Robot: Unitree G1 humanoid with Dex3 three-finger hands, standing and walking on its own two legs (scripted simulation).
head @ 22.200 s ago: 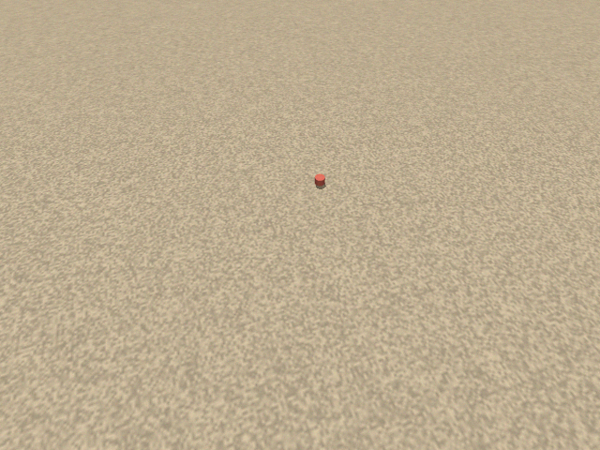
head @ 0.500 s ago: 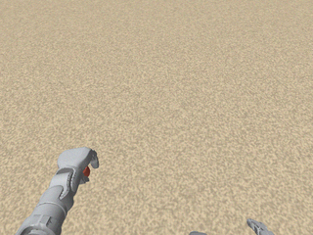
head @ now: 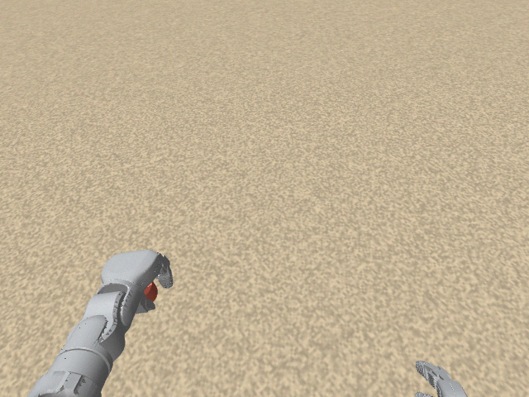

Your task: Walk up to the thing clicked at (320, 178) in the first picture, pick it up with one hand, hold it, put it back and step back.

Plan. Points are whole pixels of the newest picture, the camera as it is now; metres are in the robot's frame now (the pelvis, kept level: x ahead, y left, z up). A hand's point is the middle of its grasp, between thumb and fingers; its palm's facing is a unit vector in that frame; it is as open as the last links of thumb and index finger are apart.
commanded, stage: hold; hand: left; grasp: from above
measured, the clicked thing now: (140, 290) +0.32 +0.24 -0.08
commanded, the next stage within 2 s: crouch in 1.24 s
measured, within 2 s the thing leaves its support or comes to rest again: neither
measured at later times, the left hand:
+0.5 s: hand (140, 300) +0.28 +0.22 -0.03, palm faces -0.44 -0.06 -0.90, open 6.2 cm
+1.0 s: hand (140, 301) +0.28 +0.22 -0.02, palm faces -0.45 -0.06 -0.89, open 6.4 cm
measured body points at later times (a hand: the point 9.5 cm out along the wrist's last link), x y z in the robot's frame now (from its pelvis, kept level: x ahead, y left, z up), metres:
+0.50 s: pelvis -0.01 +0.00 +0.01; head +0.00 -0.03 +0.46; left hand +0.30 +0.22 +0.02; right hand +0.13 -0.26 -0.11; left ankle +0.00 +0.12 -0.72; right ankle +0.01 -0.14 -0.72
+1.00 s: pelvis -0.01 -0.01 +0.01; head +0.00 -0.03 +0.46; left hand +0.30 +0.22 +0.03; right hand +0.14 -0.26 -0.11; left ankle +0.00 +0.12 -0.72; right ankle +0.01 -0.14 -0.72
